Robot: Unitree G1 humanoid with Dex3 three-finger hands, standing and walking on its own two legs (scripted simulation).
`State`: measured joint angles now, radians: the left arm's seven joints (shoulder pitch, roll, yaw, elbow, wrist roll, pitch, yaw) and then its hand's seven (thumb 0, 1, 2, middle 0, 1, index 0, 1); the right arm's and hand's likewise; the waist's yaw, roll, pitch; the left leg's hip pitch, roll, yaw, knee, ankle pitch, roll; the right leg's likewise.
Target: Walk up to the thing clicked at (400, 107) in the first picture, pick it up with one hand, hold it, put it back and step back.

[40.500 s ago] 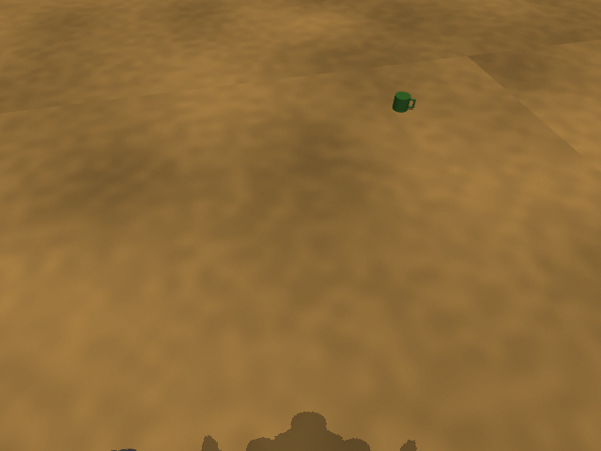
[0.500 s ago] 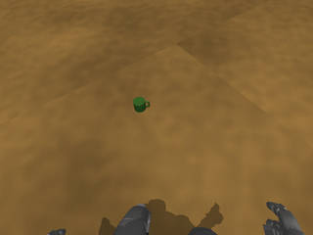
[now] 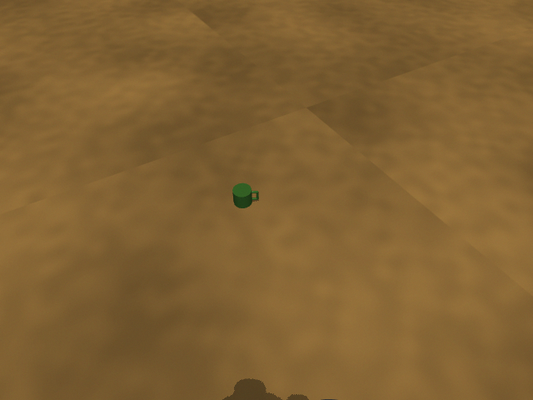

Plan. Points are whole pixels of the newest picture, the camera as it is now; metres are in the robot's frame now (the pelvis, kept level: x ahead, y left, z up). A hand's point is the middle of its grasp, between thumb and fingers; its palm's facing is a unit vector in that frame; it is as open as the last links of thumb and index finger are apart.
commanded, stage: step back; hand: left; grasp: from above
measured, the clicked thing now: (245, 195) +1.13 +0.15 -0.72
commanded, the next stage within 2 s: stand in 0.62 s
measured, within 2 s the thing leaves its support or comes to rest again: neither
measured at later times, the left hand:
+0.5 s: hand out of the picture +0.12 +0.30 -0.16, palm faces +0.03 -0.92 -0.38, open 7.4 cm
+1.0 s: hand (114, 395) +0.15 +0.28 -0.14, palm faces -0.01 -0.94 -0.34, open 7.4 cm
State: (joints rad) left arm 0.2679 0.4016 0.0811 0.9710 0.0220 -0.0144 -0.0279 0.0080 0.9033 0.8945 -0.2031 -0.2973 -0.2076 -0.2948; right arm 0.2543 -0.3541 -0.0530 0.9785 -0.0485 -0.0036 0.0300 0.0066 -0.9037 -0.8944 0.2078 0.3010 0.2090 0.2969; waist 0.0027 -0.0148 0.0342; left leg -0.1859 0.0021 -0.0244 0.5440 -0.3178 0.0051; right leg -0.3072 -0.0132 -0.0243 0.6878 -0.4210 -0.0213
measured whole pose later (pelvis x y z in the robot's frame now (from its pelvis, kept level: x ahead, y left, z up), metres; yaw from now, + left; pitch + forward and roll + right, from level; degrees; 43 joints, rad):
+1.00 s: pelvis +0.06 +0.02 +0.01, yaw +0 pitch -3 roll +0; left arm 0.09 0.35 0.00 1.12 0.01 -0.02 -0.01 0.01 0.90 0.89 -0.20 -0.30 -0.21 -0.29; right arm 0.06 -0.36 -0.01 1.12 -0.01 -0.01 0.01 0.00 -0.91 -0.89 0.20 0.30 0.21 0.30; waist 0.00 0.01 0.07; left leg -0.17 0.04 0.00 0.39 -0.17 -0.03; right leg -0.08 -0.02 -0.02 0.37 -0.25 0.01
